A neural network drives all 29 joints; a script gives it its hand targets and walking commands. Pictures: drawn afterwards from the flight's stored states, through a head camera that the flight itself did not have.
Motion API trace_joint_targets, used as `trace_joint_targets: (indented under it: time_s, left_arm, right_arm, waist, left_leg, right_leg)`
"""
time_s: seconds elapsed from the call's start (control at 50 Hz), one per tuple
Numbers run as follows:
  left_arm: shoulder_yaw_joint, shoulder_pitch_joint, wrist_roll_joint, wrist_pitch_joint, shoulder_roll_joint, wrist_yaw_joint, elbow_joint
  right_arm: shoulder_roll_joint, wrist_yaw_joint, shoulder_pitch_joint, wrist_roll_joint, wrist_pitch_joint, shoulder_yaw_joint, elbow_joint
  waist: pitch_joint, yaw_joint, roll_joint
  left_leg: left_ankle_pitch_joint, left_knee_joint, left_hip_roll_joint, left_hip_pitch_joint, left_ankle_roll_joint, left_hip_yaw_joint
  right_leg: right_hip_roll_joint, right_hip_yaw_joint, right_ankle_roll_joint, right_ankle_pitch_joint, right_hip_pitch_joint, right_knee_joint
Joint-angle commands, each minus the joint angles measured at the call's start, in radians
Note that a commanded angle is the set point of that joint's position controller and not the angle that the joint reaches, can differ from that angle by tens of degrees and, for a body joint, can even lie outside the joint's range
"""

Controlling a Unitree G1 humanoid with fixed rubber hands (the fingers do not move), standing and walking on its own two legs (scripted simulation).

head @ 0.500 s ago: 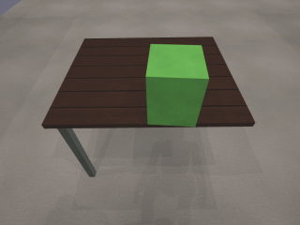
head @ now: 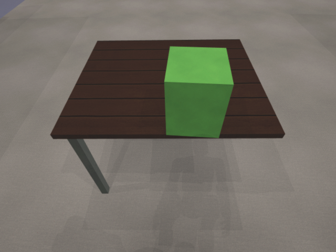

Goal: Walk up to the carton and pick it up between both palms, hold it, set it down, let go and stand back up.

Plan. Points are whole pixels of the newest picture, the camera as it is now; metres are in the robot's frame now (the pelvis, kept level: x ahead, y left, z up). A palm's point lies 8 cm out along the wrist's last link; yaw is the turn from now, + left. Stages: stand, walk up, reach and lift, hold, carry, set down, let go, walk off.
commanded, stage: stand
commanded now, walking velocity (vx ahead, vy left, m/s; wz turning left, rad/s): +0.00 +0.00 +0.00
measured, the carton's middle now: (194, 93) +0.65 -0.06 -0.01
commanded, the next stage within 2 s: walk up in 0.02 s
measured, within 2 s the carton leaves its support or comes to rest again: neither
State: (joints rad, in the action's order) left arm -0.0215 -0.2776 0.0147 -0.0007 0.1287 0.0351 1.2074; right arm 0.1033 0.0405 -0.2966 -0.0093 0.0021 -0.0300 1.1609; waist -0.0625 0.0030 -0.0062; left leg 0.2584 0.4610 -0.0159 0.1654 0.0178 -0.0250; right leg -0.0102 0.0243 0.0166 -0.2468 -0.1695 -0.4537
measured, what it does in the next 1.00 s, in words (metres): walks ahead: right foot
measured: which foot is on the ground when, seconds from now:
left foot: down 0.00-0.76, up 0.78-1.00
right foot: down 0.00-0.48, up 0.50-0.74, down 0.76-1.00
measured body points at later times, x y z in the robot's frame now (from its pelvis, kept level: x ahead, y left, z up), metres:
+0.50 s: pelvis +0.04 +0.01 -0.02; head +0.05 +0.02 +0.43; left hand -0.03 +0.25 -0.17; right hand +0.02 -0.23 -0.16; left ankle +0.00 +0.13 -0.74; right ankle +0.00 -0.11 -0.74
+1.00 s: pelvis +0.19 -0.03 -0.02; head +0.20 -0.01 +0.43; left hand +0.24 +0.21 -0.17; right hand +0.22 -0.29 -0.15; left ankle +0.24 +0.09 -0.70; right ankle +0.26 -0.13 -0.74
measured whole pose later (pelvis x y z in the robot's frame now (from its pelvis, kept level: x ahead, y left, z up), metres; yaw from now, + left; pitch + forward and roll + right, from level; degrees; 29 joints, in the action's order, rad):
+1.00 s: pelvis +0.19 -0.03 -0.02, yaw +0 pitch -5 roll -2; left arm 0.01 -0.29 0.03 -0.04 0.22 0.02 0.89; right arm 0.23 0.00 -0.35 -0.04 -0.02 0.01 0.84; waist -0.11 0.00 0.00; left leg 0.49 0.99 -0.06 0.44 0.01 0.00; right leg -0.02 0.13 0.06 -0.22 -0.29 -0.60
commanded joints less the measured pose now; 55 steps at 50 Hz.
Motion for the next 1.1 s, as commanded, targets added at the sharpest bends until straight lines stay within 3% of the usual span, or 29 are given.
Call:
trace_joint_targets:
  time_s: [0.0, 0.12, 0.18, 0.2, 0.22, 0.3, 0.34, 0.42, 0.44, 0.46, 0.48, 0.5, 0.52, 0.54, 0.6, 0.66, 0.7, 0.72, 0.74, 0.76, 0.78, 0.8, 0.88, 0.96, 0.98, 1.02, 1.04, 1.06, 1.08]
  left_arm:
    - [0.017, -0.087, 0.005, -0.013, 0.092, -0.001, -0.013]
    - [0.022, -0.091, -0.004, -0.005, 0.114, 0.001, -0.014]
    - [0.002, -0.11, -0.003, -0.004, 0.046, 0.011, -0.008]
    - [0.052, -0.208, 0.021, -0.019, 0.17, 0.0, -0.048]
    - [0.063, -0.192, 0.032, -0.02, 0.206, -0.005, -0.052]
    - [0.057, -0.159, 0.02, -0.022, 0.146, -0.019, -0.115]
    - [0.068, -0.233, 0.027, -0.027, 0.171, -0.019, -0.116]
    - [0.072, -0.202, 0.025, -0.013, 0.204, -0.013, -0.13]
    - [0.071, -0.137, 0.03, -0.013, 0.213, -0.016, -0.148]
    - [0.057, -0.084, 0.029, -0.016, 0.17, -0.022, -0.183]
    - [0.039, -0.054, 0.031, -0.024, 0.112, -0.032, -0.218]
    - [0.034, -0.047, 0.049, -0.029, 0.113, -0.026, -0.251]
    - [0.04, -0.054, 0.049, -0.033, 0.136, -0.022, -0.253]
    - [0.042, -0.019, 0.048, -0.039, 0.162, -0.02, -0.263]
    - [0.036, 0.015, 0.046, -0.047, 0.131, -0.034, -0.313]
    - [0.029, 0.011, 0.033, -0.051, 0.11, -0.053, -0.359]
    - [0.057, -0.198, 0.035, -0.048, 0.124, -0.054, -0.305]
    - [0.078, -0.336, 0.043, -0.044, 0.155, -0.048, -0.267]
    - [0.095, -0.429, 0.05, -0.042, 0.2, -0.037, -0.257]
    - [0.117, -0.442, 0.045, -0.038, 0.269, -0.024, -0.287]
    - [0.124, -0.346, 0.018, -0.026, 0.318, -0.01, -0.338]
    - [0.12, -0.218, -0.018, -0.015, 0.337, 0.004, -0.363]
    - [0.089, -0.064, -0.008, -0.045, 0.268, -0.001, -0.39]
    - [0.067, -0.037, 0.021, -0.061, 0.218, -0.003, -0.369]
    - [0.06, 0.011, 0.021, -0.051, 0.216, -0.004, -0.374]
    - [0.05, 0.037, 0.019, -0.03, 0.21, -0.01, -0.368]
    - [0.035, 0.02, 0.016, -0.021, 0.213, -0.018, -0.364]
    - [0.02, -0.016, 0.002, -0.014, 0.181, -0.026, -0.358]
    - [0.011, -0.065, -0.012, -0.002, 0.162, -0.028, -0.353]
  right_arm:
    - [0.123, 0.008, -0.095, 0.006, -0.005, 0.029, -0.002]
    - [0.079, -0.001, -0.065, -0.004, -0.004, 0.012, -0.006]
    - [0.086, 0.002, -0.121, -0.003, -0.004, 0.01, 0.007]
    - [0.181, -0.004, -0.155, -0.046, -0.02, 0.038, -0.035]
    - [0.188, -0.004, -0.141, -0.048, -0.024, 0.048, -0.049]
    - [0.124, -0.018, -0.113, -0.035, -0.046, 0.036, -0.113]
    - [0.131, -0.026, -0.081, -0.047, -0.054, 0.034, -0.149]
    - [0.115, -0.024, -0.106, -0.051, -0.06, 0.042, -0.204]
    - [0.115, -0.026, -0.193, -0.048, -0.067, 0.041, -0.191]
    - [0.144, -0.024, -0.302, -0.047, -0.074, 0.05, -0.161]
    - [0.207, -0.017, -0.412, -0.039, -0.077, 0.079, -0.142]
    - [0.282, -0.005, -0.46, -0.038, -0.072, 0.098, -0.128]
    - [0.268, 0.005, -0.441, -0.04, -0.072, 0.099, -0.138]
    - [0.229, 0.007, -0.411, -0.036, -0.075, 0.088, -0.152]
    - [0.201, 0.002, -0.331, -0.042, -0.087, 0.07, -0.193]
    - [0.213, -0.009, -0.187, -0.048, -0.091, 0.074, -0.223]
    - [0.278, -0.015, -0.141, -0.054, -0.087, 0.082, -0.24]
    - [0.273, -0.02, -0.157, -0.056, -0.084, 0.079, -0.243]
    - [0.252, -0.027, -0.233, -0.049, -0.078, 0.063, -0.245]
    - [0.193, -0.034, -0.283, -0.034, -0.06, 0.051, -0.272]
    - [0.183, -0.035, -0.315, -0.018, -0.038, 0.054, -0.295]
    - [0.232, -0.036, -0.262, -0.02, -0.021, 0.063, -0.328]
    - [0.2, -0.05, -0.249, -0.043, -0.02, 0.055, -0.317]
    - [0.151, -0.04, -0.253, -0.026, -0.018, 0.043, -0.305]
    - [0.128, -0.036, -0.255, -0.013, -0.022, 0.035, -0.296]
    - [0.133, -0.027, -0.234, -0.013, -0.031, 0.041, -0.294]
    - [0.166, -0.024, -0.221, -0.013, -0.031, 0.046, -0.317]
    - [0.204, -0.021, -0.195, -0.017, -0.028, 0.053, -0.332]
    - [0.25, -0.014, -0.122, -0.008, -0.026, 0.059, -0.369]
  waist:
    - [-0.016, -0.001, -0.01]
    - [-0.046, 0.006, 0.053]
    - [-0.113, -0.005, 0.017]
    - [0.0, 0.013, 0.032]
    - [-0.077, -0.002, 0.022]
    - [-0.134, 0.006, -0.045]
    - [-0.079, 0.047, -0.063]
    - [-0.184, 0.003, -0.056]
    - [-0.166, -0.033, -0.053]
    - [-0.17, -0.084, 0.045]
    - [-0.134, -0.124, 0.22]
    - [-0.143, -0.123, 0.215]
    - [-0.16, -0.099, 0.135]
    - [-0.208, -0.088, 0.057]
    - [-0.161, -0.052, 0.096]
    - [-0.12, 0.003, 0.176]
    - [-0.005, 0.1, 0.124]
    - [0.042, 0.154, 0.031]
    - [0.127, 0.169, -0.059]
    - [0.163, 0.16, -0.26]
    - [0.098, 0.092, -0.22]
    - [-0.017, 0.07, -0.182]
    - [-0.122, -0.013, -0.08]
    - [-0.03, -0.035, 0.004]
    - [0.003, -0.041, -0.04]
    - [0.015, -0.062, 0.024]
    - [0.037, -0.064, -0.006]
    - [0.053, -0.045, 0.071]
    - [0.039, -0.011, 0.119]
  left_leg:
    - [-0.098, -0.087, -0.049, 0.044, -0.038, -0.055]
    - [-0.069, -0.093, -0.053, 0.057, -0.034, -0.052]
    - [-0.091, -0.093, -0.06, 0.088, -0.034, -0.059]
    - [0.438, -0.039, -0.03, 0.049, -0.081, -0.055]
    - [0.553, -0.021, -0.037, 0.113, -0.09, -0.078]
    - [0.31, 0.041, -0.031, 0.199, -0.082, -0.039]
    - [0.28, 0.118, 0.001, 0.204, -0.064, 0.008]
    - [0.212, 0.165, 0.013, 0.163, -0.055, 0.061]
    - [0.209, 0.089, 0.007, 0.091, -0.052, 0.026]
    - [0.229, -0.011, -0.043, -0.079, -0.077, -0.101]
    - [0.25, -0.178, -0.195, -0.263, -0.107, -0.379]
    - [0.092, -0.222, -0.372, -0.31, -0.177, -0.59]
    - [-0.088, -0.175, -0.417, -0.308, -0.23, -0.576]
    - [-0.322, -0.132, -0.38, -0.305, -0.243, -0.448]
    - [-0.593, -0.092, -0.248, -0.229, -0.207, -0.162]
    - [-0.436, -0.104, -0.161, 0.021, -0.175, -0.019]
    - [-0.284, 0.064, -0.164, 0.202, -0.157, -0.008]
    - [-0.286, 0.227, -0.132, 0.244, -0.138, 0.003]
    - [-0.134, 0.442, -0.073, 0.281, -0.108, 0.055]
    - [0.325, 0.735, 0.03, 0.325, -0.059, 0.095]
    - [0.427, 0.873, 0.052, 0.373, -0.053, 0.017]
    - [0.362, 0.94, 0.005, 0.426, -0.045, -0.021]
    - [0.288, 0.77, -0.101, 0.289, -0.021, -0.075]
    - [0.221, 0.458, -0.086, 0.148, -0.003, -0.015]
    - [0.14, 0.346, -0.08, 0.089, -0.008, 0.014]
    - [-0.092, 0.158, -0.029, -0.025, -0.019, 0.084]
    - [-0.184, 0.119, -0.037, -0.087, -0.029, 0.049]
    - [-0.166, 0.08, -0.091, -0.087, -0.051, -0.043]
    - [-0.075, -0.041, -0.23, 0.026, -0.091, -0.216]
  right_leg:
    - [0.092, -0.081, 0.021, 0.084, -0.015, 0.094]
    - [0.082, -0.093, 0.024, 0.05, -0.06, 0.104]
    - [0.091, -0.089, 0.023, 0.067, -0.079, 0.11]
    - [0.067, -0.118, 0.046, -0.458, -0.072, 0.056]
    - [0.091, -0.181, 0.068, -0.598, -0.144, 0.067]
    - [0.123, -0.236, 0.086, -0.431, -0.133, 0.077]
    - [0.158, -0.311, 0.118, -0.5, -0.051, 0.145]
    - [0.238, -0.406, 0.171, -0.574, -0.188, 0.153]
    - [0.192, -0.313, 0.142, -0.494, -0.221, 0.052]
    - [0.096, -0.192, 0.086, -0.376, -0.376, -0.136]
    - [-0.035, -0.026, 0.022, -0.271, -0.577, -0.464]
    - [-0.019, -0.025, -0.003, -0.332, -0.702, -0.582]
    - [0.038, -0.061, -0.014, -0.325, -0.718, -0.64]
    - [0.051, -0.075, -0.016, -0.296, -0.746, -0.683]
    - [0.055, -0.031, -0.025, -0.182, -0.624, -0.577]
    - [0.043, 0.054, -0.011, 0.009, -0.285, -0.287]
    - [0.011, 0.084, 0.022, 0.19, 0.111, -0.192]
    - [-0.016, 0.071, 0.035, 0.229, 0.262, -0.191]
    - [0.0, 0.048, 0.057, 0.154, 0.363, -0.192]
    - [0.229, -0.286, 0.112, -0.131, 0.33, -0.027]
    - [0.361, -0.645, 0.173, -0.493, 0.183, 0.178]
    - [0.422, -0.775, 0.223, -0.716, 0.027, 0.31]
    - [0.379, -0.429, 0.211, -0.428, -0.258, 0.265]
    - [0.292, -0.208, 0.2, -0.024, -0.267, 0.151]
    - [0.254, -0.144, 0.184, 0.073, -0.258, 0.089]
    - [0.21, -0.077, 0.154, 0.179, -0.305, -0.046]
    - [0.195, -0.071, 0.116, 0.181, -0.345, -0.104]
    - [0.162, -0.058, 0.072, 0.036, -0.365, -0.119]
    - [0.083, 0.002, 0.019, -0.145, -0.313, -0.199]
